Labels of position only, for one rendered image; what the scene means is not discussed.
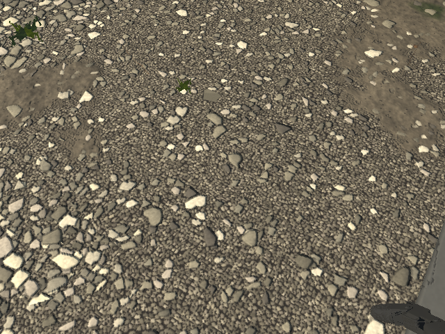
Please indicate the right robot hand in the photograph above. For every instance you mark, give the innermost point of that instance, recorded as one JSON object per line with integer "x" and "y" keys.
{"x": 413, "y": 316}

